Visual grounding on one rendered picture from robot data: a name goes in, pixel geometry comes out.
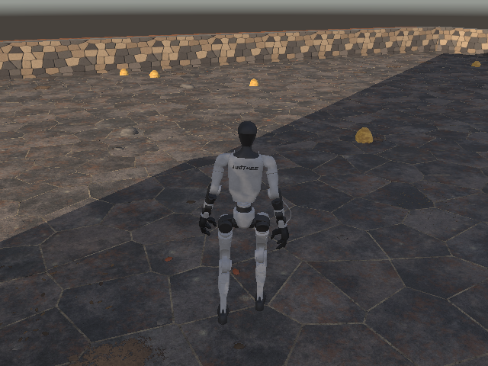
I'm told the robot right upper arm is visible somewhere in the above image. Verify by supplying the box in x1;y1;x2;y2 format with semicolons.
262;155;279;199

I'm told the left robot hand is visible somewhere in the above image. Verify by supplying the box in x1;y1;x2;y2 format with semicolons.
199;216;217;236

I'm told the left robot forearm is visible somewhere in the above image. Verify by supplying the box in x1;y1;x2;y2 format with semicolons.
201;183;217;219

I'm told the right robot hand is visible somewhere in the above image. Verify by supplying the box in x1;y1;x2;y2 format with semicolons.
271;227;289;249

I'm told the robot left upper arm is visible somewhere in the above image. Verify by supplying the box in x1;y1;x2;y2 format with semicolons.
209;153;230;195

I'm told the robot torso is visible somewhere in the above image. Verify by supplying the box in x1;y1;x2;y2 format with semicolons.
228;150;264;229

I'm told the right robot forearm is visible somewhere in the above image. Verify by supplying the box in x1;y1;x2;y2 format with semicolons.
271;188;287;228

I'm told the left robot thigh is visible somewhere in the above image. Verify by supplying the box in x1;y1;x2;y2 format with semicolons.
218;214;233;273

